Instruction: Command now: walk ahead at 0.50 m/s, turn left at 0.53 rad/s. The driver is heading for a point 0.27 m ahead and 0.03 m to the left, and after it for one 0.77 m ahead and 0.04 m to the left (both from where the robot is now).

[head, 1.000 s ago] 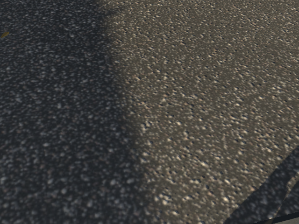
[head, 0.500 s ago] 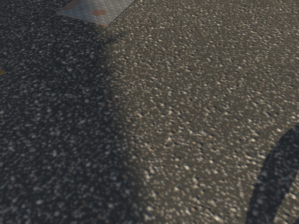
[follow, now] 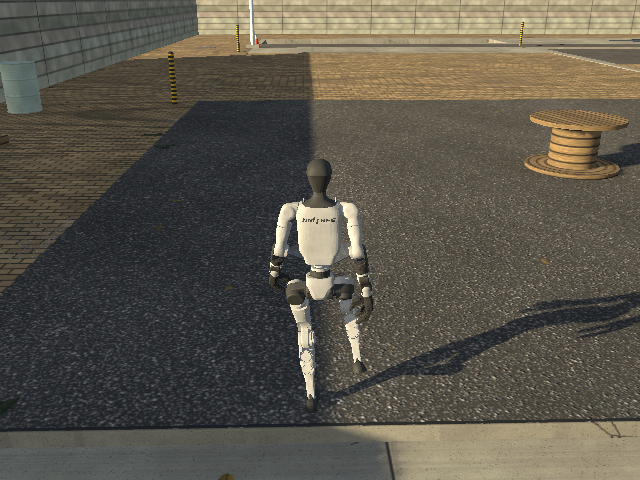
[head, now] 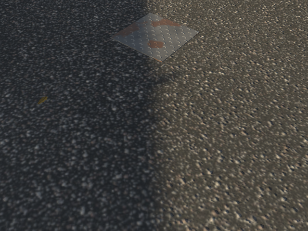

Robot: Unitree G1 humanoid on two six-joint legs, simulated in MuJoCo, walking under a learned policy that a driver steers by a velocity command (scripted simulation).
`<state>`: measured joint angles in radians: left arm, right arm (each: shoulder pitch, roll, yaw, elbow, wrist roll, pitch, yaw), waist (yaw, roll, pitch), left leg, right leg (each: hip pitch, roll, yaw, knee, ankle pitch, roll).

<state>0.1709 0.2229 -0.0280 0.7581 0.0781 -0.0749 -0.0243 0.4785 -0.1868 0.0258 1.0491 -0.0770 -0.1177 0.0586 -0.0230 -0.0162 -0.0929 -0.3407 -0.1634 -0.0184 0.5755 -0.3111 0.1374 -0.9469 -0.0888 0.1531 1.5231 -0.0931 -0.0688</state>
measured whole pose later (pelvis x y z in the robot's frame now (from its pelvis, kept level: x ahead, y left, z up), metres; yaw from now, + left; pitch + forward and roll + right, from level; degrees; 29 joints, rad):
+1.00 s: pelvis +0.53 +0.10 +0.02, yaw +14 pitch +1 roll +1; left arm 0.20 0.28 0.08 0.91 -0.03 -0.05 0.01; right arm 0.27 -0.23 -0.08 0.84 -0.01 -0.09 0.00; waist -0.02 -0.05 0.01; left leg -0.19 0.00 0.14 0.35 -0.18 0.04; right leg -0.64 -0.11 0.04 1.13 -0.24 -0.01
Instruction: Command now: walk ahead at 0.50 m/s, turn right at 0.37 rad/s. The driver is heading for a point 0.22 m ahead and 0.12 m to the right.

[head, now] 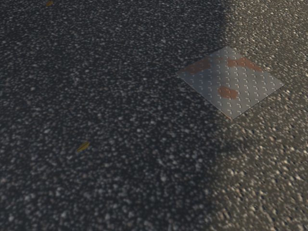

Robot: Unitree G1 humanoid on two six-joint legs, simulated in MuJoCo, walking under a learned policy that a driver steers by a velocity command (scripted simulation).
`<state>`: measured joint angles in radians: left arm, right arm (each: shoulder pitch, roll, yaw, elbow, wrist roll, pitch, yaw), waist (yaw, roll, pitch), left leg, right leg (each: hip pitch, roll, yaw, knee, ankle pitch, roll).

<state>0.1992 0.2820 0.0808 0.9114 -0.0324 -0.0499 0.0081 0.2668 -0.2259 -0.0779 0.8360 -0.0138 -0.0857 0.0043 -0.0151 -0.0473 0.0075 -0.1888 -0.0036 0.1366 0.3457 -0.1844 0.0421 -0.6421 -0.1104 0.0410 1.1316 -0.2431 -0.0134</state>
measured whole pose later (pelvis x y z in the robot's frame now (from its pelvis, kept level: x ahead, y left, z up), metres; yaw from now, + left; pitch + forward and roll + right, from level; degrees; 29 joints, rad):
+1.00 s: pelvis +0.23 -0.03 -0.01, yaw -6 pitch -1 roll +0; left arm 0.13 0.21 0.05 1.04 0.00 0.01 0.03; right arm 0.20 -0.19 -0.04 1.07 0.00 -0.02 -0.04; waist 0.00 0.00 0.04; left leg -0.18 0.02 0.01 0.51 -0.31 -0.01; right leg -0.27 0.01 -0.01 0.50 -0.21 -0.01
